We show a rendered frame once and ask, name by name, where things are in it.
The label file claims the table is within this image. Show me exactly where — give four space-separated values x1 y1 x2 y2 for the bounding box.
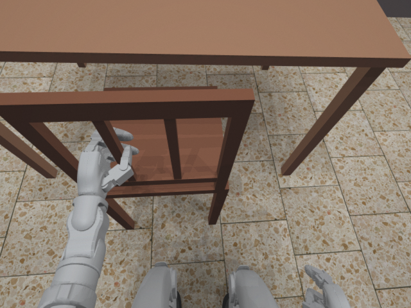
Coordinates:
0 0 411 178

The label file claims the robot thigh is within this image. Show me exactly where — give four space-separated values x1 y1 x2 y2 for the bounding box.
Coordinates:
131 266 177 308
229 269 279 308

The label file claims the robot left forearm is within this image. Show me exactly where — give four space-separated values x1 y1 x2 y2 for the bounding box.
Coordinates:
37 194 110 308

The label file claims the left robot hand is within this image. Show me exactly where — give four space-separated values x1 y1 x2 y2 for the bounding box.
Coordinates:
77 127 139 199

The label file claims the right robot thigh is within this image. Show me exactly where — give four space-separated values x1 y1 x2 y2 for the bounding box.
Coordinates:
229 269 279 308

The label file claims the left robot thigh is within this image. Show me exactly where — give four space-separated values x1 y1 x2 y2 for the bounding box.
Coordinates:
131 266 177 308

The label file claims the right robot hand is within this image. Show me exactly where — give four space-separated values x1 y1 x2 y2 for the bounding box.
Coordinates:
302 265 351 308

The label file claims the chair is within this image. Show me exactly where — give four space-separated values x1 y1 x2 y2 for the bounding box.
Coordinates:
0 86 255 230

